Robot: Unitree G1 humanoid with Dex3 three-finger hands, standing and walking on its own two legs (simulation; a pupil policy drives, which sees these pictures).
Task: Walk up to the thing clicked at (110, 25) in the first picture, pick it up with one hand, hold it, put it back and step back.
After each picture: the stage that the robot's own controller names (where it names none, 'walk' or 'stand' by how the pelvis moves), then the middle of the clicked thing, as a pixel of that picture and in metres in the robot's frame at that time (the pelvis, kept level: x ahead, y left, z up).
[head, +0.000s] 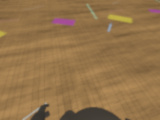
stand; (109, 27) +2.33 -0.50 -0.66
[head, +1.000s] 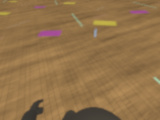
walk; (95, 32) +2.24 -0.01 -0.63
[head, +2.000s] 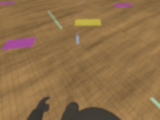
walk; (77, 38) +1.59 +0.35 -0.64
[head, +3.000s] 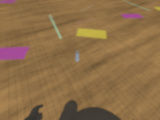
walk; (77, 56) +1.08 +0.27 -0.65
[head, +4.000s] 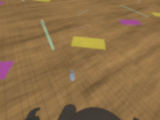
walk; (72, 75) +0.66 +0.23 -0.62
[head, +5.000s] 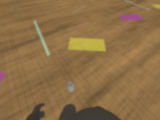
walk; (70, 86) +0.44 +0.21 -0.62
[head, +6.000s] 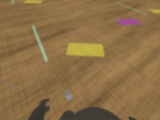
stand; (68, 94) +0.36 +0.22 -0.65
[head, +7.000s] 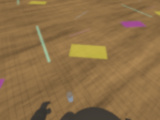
stand; (70, 97) +0.34 +0.20 -0.65
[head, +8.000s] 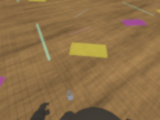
stand; (69, 95) +0.35 +0.21 -0.66
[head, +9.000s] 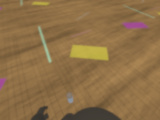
stand; (70, 98) +0.33 +0.21 -0.66
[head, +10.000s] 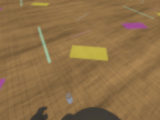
stand; (69, 98) +0.33 +0.22 -0.66
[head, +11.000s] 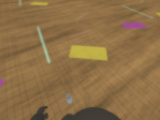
stand; (69, 98) +0.33 +0.22 -0.66
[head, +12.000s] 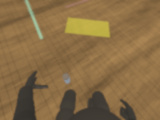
go down; (66, 78) +0.38 +0.20 -0.52
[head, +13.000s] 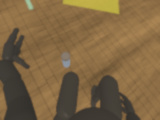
go down; (66, 60) +0.44 +0.19 -0.28
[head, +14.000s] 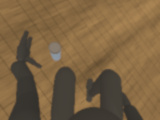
close in; (55, 53) +0.44 +0.21 -0.21
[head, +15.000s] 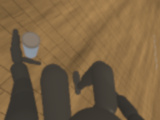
close; (31, 47) +0.44 +0.24 -0.16
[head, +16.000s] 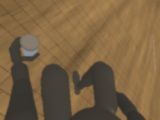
lift; (30, 48) +0.42 +0.25 -0.17
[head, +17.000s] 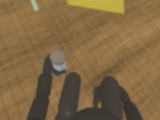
lift; (60, 65) +0.33 +0.20 -0.03
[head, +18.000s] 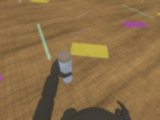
hold; (66, 69) +0.32 +0.16 +0.08
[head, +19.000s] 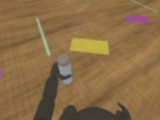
hold; (65, 71) +0.32 +0.16 +0.04
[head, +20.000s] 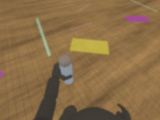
crouch; (66, 71) +0.32 +0.16 +0.03
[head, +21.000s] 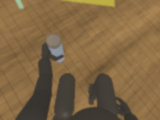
crouch; (57, 51) +0.44 +0.18 -0.06
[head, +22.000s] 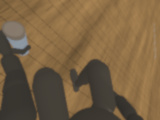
lower; (19, 42) +0.47 +0.25 -0.17
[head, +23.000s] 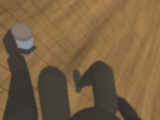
lower; (25, 42) +0.45 +0.26 -0.17
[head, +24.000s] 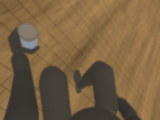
lower; (29, 42) +0.45 +0.25 -0.17
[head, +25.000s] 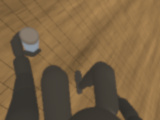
lower; (31, 45) +0.44 +0.25 -0.17
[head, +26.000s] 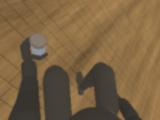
draw back; (38, 49) +0.42 +0.23 -0.16
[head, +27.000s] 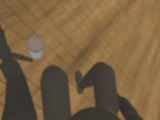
withdraw; (36, 50) +0.42 +0.23 -0.17
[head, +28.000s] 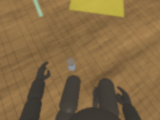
walk; (71, 65) +0.43 +0.16 -0.35
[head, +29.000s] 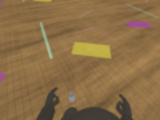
stand; (71, 96) +0.35 +0.16 -0.60
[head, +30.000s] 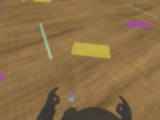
stand; (71, 96) +0.35 +0.17 -0.60
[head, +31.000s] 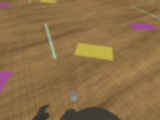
stand; (73, 95) +0.36 +0.16 -0.64
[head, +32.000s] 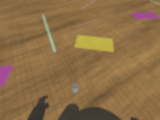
walk; (74, 87) +0.39 +0.15 -0.64
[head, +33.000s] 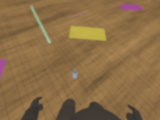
walk; (74, 73) +0.56 +0.15 -0.63
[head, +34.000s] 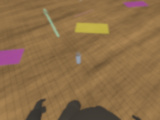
walk; (78, 58) +0.88 +0.22 -0.63
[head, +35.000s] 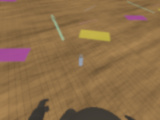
stand; (80, 60) +0.98 +0.15 -0.65
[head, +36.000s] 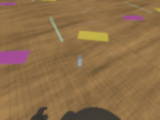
stand; (79, 60) +1.00 +0.17 -0.66
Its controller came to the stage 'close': yes
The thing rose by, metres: 0.69
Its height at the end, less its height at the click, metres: +0.00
